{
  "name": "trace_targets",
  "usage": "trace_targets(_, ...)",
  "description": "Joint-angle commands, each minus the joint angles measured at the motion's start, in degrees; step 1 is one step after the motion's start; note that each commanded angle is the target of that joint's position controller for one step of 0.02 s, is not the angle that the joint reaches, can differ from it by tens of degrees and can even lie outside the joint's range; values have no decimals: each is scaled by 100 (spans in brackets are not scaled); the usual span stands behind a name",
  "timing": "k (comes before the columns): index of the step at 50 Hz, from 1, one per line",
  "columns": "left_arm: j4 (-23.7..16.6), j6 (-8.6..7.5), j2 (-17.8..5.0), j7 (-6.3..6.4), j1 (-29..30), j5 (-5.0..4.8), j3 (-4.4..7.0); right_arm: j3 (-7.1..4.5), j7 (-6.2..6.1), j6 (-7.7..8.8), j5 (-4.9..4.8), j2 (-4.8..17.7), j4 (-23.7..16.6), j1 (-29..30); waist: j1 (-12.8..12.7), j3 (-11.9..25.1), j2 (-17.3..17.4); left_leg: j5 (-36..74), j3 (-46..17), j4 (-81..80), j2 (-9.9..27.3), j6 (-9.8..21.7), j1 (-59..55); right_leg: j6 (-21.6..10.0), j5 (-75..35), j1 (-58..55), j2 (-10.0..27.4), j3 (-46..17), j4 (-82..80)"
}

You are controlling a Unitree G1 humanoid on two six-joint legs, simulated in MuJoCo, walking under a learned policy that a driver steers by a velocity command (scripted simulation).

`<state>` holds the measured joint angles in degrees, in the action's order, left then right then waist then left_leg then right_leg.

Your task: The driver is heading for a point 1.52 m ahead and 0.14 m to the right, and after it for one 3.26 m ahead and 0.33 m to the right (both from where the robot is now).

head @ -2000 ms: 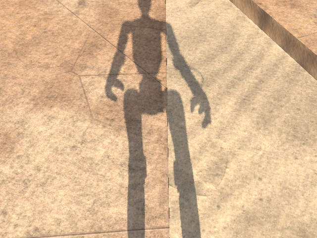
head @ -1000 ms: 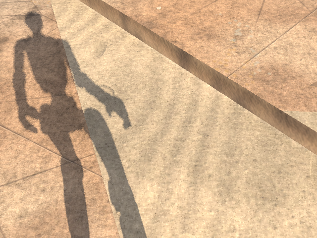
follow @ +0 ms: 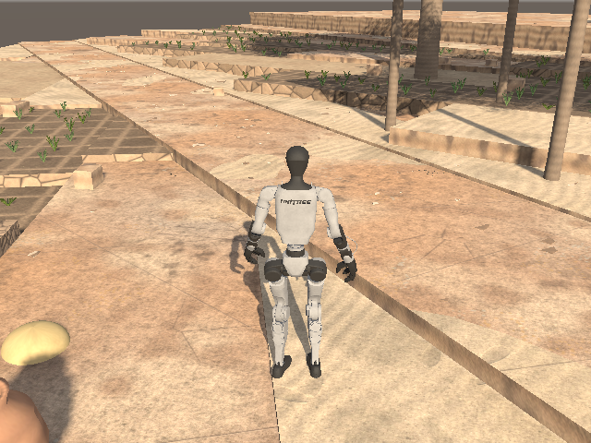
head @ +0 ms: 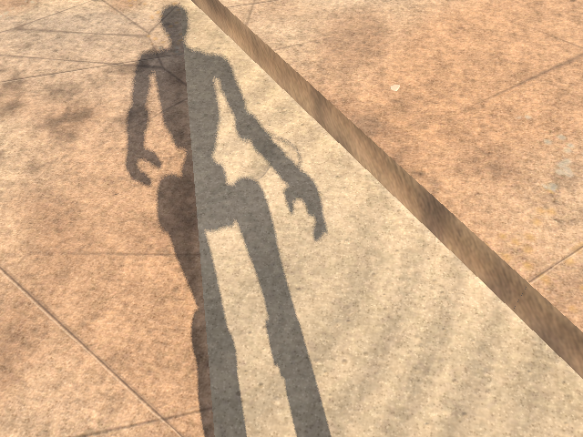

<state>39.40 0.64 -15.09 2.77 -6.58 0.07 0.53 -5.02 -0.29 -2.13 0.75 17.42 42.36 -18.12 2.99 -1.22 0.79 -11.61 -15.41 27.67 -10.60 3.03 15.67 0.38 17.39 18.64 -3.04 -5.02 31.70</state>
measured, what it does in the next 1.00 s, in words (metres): walks ahead: right foot, then left foot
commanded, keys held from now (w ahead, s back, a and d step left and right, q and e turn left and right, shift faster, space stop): q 0.14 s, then no key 0.04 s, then e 0.22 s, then w+e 0.54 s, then w+q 0.06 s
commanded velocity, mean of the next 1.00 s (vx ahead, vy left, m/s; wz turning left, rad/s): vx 0.20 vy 0.00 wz -0.13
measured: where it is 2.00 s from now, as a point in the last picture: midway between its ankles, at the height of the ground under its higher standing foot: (392, 344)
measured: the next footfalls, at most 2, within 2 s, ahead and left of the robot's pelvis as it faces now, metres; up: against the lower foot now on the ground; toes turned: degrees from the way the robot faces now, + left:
right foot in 0.02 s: +0.07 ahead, -0.11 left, +0.00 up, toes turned +6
left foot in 0.40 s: +0.01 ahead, +0.09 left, +0.00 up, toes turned +2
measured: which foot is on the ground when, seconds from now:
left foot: down 0.00-0.00, up 0.02-0.38, down 0.40-0.80, up 0.82-1.00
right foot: up 0.00-0.00, down 0.02-0.42, up 0.44-0.78, down 0.80-1.00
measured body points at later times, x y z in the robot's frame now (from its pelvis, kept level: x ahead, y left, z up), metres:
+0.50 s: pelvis +0.00 -0.02 +0.00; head +0.01 -0.02 +0.45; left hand +0.04 +0.24 -0.13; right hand +0.14 -0.27 -0.11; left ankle -0.03 +0.08 -0.74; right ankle +0.01 -0.11 -0.71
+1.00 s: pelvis +0.13 -0.12 +0.01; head +0.15 -0.16 +0.46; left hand +0.25 +0.13 -0.10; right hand +0.18 -0.41 -0.12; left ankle +0.18 +0.03 -0.66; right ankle +0.09 -0.17 -0.74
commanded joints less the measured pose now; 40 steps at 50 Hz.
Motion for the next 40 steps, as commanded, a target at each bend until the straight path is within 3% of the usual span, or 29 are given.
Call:
trace_targets(1,-320,-155,-1033,128,-384,100,242,-49,-16,27,-90,181,-399,-303,-61,567,-795,-1233,-391,1113,525,-126,520,-468,-966,-1591,1705,-1444,-1694)
trace_targets(2,-455,-80,-1395,90,-180,115,311,-117,-67,15,-39,445,-457,-425,-33,419,-1272,-2535,658,2061,-157,-298,1409,-1175,-2459,-1367,2581,-2503,-1557)
trace_targets(3,-351,-36,-1145,45,-506,77,308,-189,-58,-6,108,772,-389,-287,-169,516,-911,-2402,817,3018,290,-390,1370,-1532,-3038,-1262,2599,-2250,-1409)
trace_targets(4,-385,-39,-764,15,-351,51,202,-216,-19,-30,102,808,-313,-162,-99,365,-646,-2048,807,3388,432,-441,1353,-1438,-3128,-1088,2223,-1645,-1347)
trace_targets(5,-435,-33,-619,-3,-148,75,163,-214,28,-81,75,759,-244,-153,-27,241,-631,-1730,874,3656,473,-507,1309,-1252,-3145,-952,1829,-1046,-1323)
trace_targets(7,-484,-33,-614,24,-100,116,167,-186,137,-163,32,701,-209,-142,-37,303,-974,-1392,1073,4023,485,-632,1399,-1104,-3575,-1096,1472,-424,-1203)
trace_targets(9,-373,-36,-643,0,-427,127,208,-119,173,-204,-41,564,-265,108,-196,314,-970,-1281,1112,3778,436,-700,1444,-1153,-3558,-1249,1375,-254,-1173)
trace_targets(11,-213,-72,-646,-19,-755,101,228,-34,156,-230,-42,397,-301,334,-357,338,-967,-1328,963,3220,381,-696,1361,-1247,-3416,-1439,1439,-398,-1155)
trace_targets(13,-108,-128,-592,-53,-773,86,209,51,113,-253,-32,251,-213,351,-353,384,-956,-1209,920,2369,422,-648,935,-1257,-2952,-1367,1372,-417,-1194)
trace_targets(15,-33,-144,-538,-118,-637,89,176,173,52,-275,-17,72,-147,434,-333,361,-1061,-1264,1301,1194,623,-596,256,-1220,-2262,-1090,1208,-439,-1250)
trace_targets(17,114,-57,-781,-179,-840,125,261,195,-62,-261,-47,127,-155,599,-463,210,-1180,-1419,1609,373,541,-513,8,-1253,-2244,-1019,1198,-813,-1145)
trace_targets(18,172,-9,-914,-200,-871,97,317,200,-114,-228,-54,137,-104,492,-385,162,-1061,-979,1685,-128,509,-445,-207,-1208,-2450,-944,1171,-922,-984)
trace_targets(19,174,-15,-892,-199,-781,36,298,215,-150,-144,-25,167,-23,222,-149,254,-947,-91,1532,-837,678,-307,-851,-1040,-2827,-603,1235,-1044,-848)
trace_targets(20,166,-61,-843,-200,-859,-4,299,178,-200,-37,20,416,-2,149,-149,441,-698,417,1099,-1018,1085,-167,-1515,-775,-2541,-162,1183,-1077,-737)
trace_targets(21,12,-109,-478,-233,-800,-75,200,148,-237,61,113,742,-20,9,-101,809,156,-55,210,-1144,2022,162,-2139,-474,-1084,499,807,-721,-263)
trace_targets(22,-67,-53,-387,-204,-583,-52,187,40,-182,60,67,1049,74,134,-88,397,1228,-475,-383,-1359,2671,727,-1384,-420,800,749,-112,276,401)
trace_targets(23,-58,7,-728,-192,-416,88,285,45,-165,94,137,883,38,115,113,49,1069,-1426,-714,-1758,3012,1054,-1223,-418,1318,1132,17,365,1570)
trace_targets(24,8,48,-838,-226,-467,112,379,109,-168,127,164,668,14,215,10,-265,771,-2075,-719,-2002,2980,1098,-1028,-441,1231,1457,107,214,2220)
trace_targets(26,126,71,-786,-336,-731,160,437,185,-203,204,89,437,-1,467,-247,-575,772,-2049,-229,-2209,2672,846,-1097,-369,676,1820,264,97,2542)
trace_targets(28,190,35,-638,-429,-754,168,424,171,-193,332,77,424,17,428,-237,-436,665,-1361,321,-2172,2463,739,-1403,-246,323,1918,304,231,2608)
trace_targets(32,-27,35,-450,-588,-299,178,368,97,-117,496,98,521,147,194,-91,-350,670,-992,907,-2125,2526,719,-1318,-108,53,1624,506,484,1813)
trace_targets(37,-265,39,-565,-721,-80,146,361,-53,-17,545,137,877,204,165,-110,-411,747,-1371,1391,-1844,2640,621,-587,-387,332,415,451,966,648)
trace_targets(39,-104,-23,-616,-690,-650,183,394,-70,12,506,95,907,199,277,-451,-328,437,-1325,1746,-1103,2544,492,-40,-562,105,-605,201,1186,125)
trace_targets(40,157,-79,-768,-637,-1376,221,478,-14,30,500,128,768,186,250,-751,-18,0,-727,2122,25,2283,364,345,-660,309,-1514,6,1083,-99)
